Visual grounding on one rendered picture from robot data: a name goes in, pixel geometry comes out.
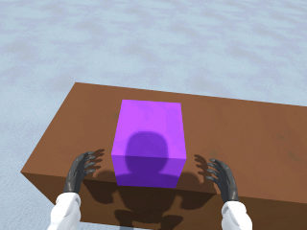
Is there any pedestal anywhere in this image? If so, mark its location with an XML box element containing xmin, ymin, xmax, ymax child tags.
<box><xmin>20</xmin><ymin>82</ymin><xmax>307</xmax><ymax>230</ymax></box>

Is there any left robot forearm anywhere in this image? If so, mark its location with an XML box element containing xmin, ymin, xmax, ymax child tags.
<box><xmin>47</xmin><ymin>192</ymin><xmax>82</xmax><ymax>230</ymax></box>

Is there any right robot forearm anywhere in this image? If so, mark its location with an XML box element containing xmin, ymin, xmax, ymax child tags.
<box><xmin>222</xmin><ymin>200</ymin><xmax>252</xmax><ymax>230</ymax></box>

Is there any left robot hand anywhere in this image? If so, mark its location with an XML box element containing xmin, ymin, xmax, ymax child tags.
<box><xmin>63</xmin><ymin>151</ymin><xmax>96</xmax><ymax>194</ymax></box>

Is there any carton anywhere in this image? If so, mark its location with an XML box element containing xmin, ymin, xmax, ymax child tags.
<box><xmin>111</xmin><ymin>100</ymin><xmax>187</xmax><ymax>188</ymax></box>

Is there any right robot hand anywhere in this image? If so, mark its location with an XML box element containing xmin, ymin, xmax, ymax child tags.
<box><xmin>205</xmin><ymin>158</ymin><xmax>240</xmax><ymax>203</ymax></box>

